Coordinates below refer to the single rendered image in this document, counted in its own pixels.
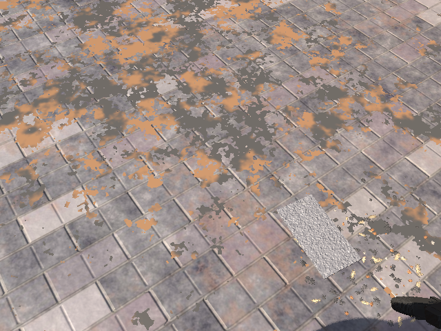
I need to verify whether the right robot hand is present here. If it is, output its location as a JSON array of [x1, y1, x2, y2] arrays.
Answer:
[[391, 297, 441, 329]]

